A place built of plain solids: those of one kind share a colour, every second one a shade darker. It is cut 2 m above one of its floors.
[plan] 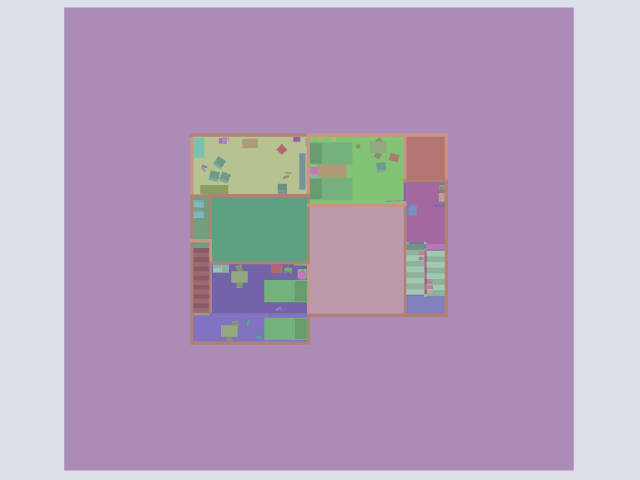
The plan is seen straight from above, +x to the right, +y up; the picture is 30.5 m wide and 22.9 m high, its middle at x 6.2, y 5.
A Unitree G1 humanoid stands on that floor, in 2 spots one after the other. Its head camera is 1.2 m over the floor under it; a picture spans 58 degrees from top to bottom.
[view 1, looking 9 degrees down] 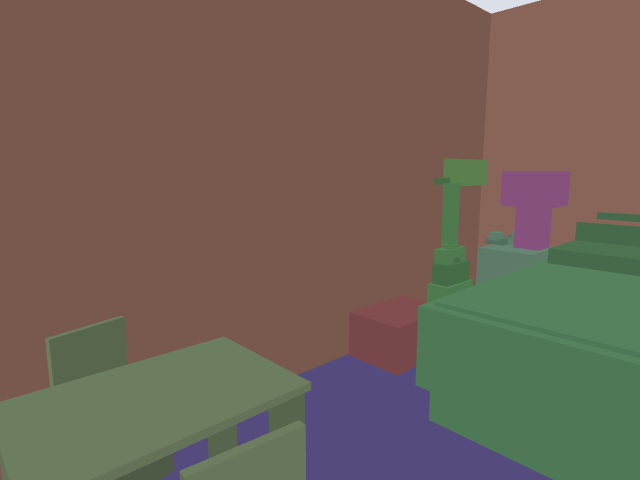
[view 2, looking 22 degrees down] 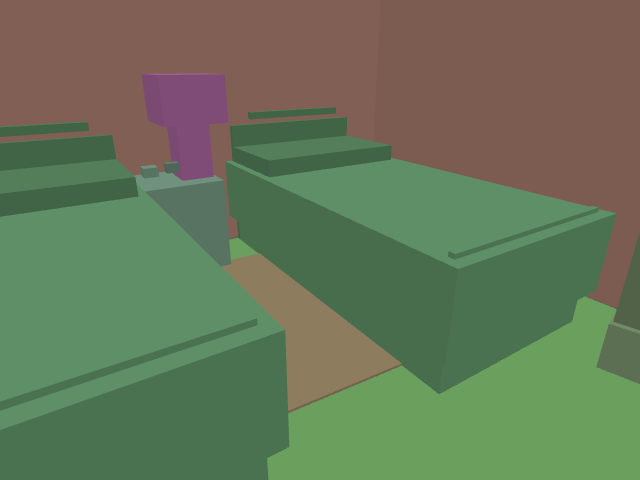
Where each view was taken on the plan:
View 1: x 1.88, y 1.98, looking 47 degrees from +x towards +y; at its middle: wall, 2.58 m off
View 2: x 8.57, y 7.53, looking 147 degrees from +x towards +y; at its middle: child_bed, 2.13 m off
